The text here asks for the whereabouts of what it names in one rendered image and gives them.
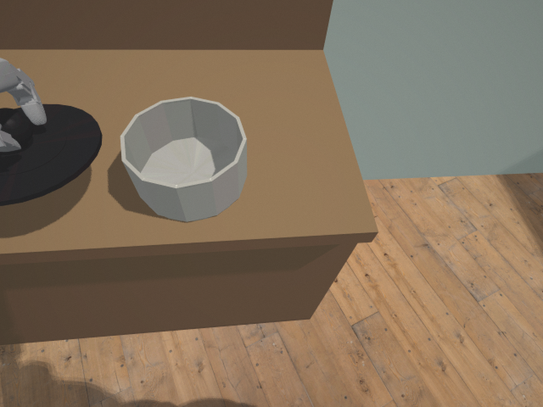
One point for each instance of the pot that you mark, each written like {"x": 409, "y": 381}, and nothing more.
{"x": 187, "y": 157}

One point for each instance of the knob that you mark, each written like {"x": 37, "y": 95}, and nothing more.
{"x": 17, "y": 124}

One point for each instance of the robot left hand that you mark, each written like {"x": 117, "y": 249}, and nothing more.
{"x": 21, "y": 87}

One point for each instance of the table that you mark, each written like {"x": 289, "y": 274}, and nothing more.
{"x": 92, "y": 259}

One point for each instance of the lid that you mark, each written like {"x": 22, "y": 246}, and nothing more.
{"x": 58, "y": 152}

